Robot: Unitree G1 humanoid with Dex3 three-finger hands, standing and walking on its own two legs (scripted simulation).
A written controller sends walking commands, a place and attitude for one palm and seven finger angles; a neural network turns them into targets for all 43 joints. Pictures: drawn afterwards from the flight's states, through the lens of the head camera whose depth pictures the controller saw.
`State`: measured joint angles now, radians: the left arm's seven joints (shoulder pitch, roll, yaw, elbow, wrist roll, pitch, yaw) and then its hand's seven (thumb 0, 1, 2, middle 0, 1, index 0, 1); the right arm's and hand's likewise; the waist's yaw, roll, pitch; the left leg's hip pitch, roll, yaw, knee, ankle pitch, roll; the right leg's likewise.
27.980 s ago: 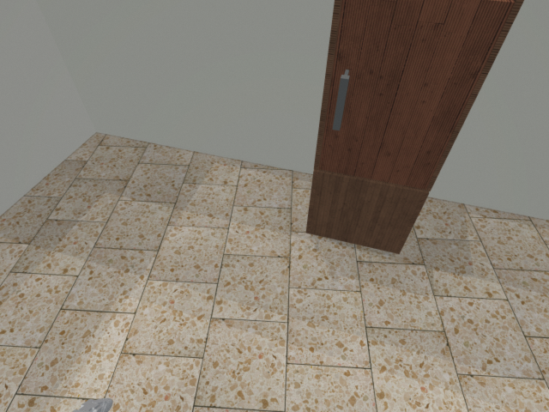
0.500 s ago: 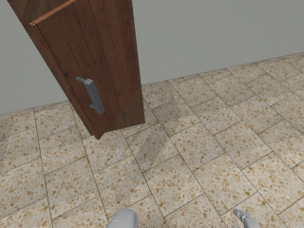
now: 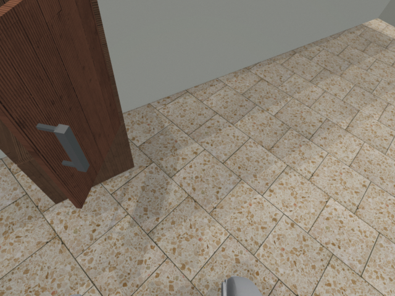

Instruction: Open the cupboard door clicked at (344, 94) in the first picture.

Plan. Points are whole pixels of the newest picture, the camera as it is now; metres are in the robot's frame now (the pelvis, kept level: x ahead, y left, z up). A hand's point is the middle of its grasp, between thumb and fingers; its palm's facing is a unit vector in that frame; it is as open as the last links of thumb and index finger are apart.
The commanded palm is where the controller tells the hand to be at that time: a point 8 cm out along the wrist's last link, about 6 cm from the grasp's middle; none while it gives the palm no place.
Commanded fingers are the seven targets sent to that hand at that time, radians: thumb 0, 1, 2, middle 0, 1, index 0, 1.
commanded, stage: walk to a spot facing it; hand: left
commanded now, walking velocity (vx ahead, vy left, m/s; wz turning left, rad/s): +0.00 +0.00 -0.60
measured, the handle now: (65, 148) +0.41 +0.36 -0.05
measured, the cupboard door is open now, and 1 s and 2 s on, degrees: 47 47 47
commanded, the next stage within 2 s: none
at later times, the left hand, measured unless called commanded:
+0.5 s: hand (155, 285) +0.15 +0.10 -0.16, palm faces -0.29 -0.93 -0.22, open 7.4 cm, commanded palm none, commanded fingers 0.00 0.90 0.90 -0.20 -0.30 -0.20 -0.30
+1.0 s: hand (171, 201) +0.36 +0.09 -0.18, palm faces -0.52 -0.84 -0.16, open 7.4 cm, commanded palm none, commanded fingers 0.00 0.90 0.90 -0.20 -0.30 -0.20 -0.30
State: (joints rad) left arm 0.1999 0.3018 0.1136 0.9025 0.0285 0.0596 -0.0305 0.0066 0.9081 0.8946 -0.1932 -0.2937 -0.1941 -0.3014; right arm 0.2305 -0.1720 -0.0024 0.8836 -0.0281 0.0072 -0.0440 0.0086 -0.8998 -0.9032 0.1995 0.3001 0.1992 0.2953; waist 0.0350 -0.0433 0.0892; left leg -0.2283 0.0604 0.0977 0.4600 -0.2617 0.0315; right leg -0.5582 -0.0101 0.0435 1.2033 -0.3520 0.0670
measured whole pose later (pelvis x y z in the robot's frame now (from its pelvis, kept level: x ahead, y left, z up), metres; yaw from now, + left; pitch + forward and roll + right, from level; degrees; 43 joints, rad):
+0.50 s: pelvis +0.02 -0.06 +0.00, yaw -19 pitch +1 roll +1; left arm 0.21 0.17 0.06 0.92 0.02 0.00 -0.01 0.00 0.90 0.89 -0.20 -0.29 -0.20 -0.30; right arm 0.22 -0.21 -0.07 0.93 -0.03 0.05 0.00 0.01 -0.90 -0.90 0.20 0.30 0.19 0.29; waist -0.01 0.01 0.08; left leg -0.52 0.09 0.02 1.07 -0.34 -0.09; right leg -0.17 0.05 0.04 0.45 -0.28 -0.07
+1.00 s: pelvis +0.21 -0.05 +0.00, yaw -36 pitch +1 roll -2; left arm 0.24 0.26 0.10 0.97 0.03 0.01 -0.05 0.01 0.91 0.89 -0.19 -0.29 -0.19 -0.30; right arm 0.29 -0.15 -0.01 0.93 -0.03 -0.07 -0.03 0.01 -0.90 -0.90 0.20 0.30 0.20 0.29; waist 0.04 -0.05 0.06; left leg -0.14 0.05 0.18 0.41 -0.29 0.03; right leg -0.62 -0.04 -0.02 1.26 -0.23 -0.01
